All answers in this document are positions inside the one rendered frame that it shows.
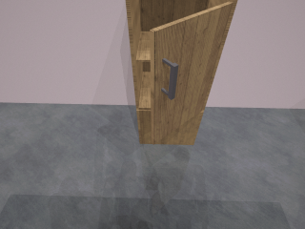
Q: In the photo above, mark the cupboard door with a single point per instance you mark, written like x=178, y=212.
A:
x=193, y=42

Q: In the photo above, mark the handle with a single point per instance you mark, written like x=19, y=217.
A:
x=173, y=79

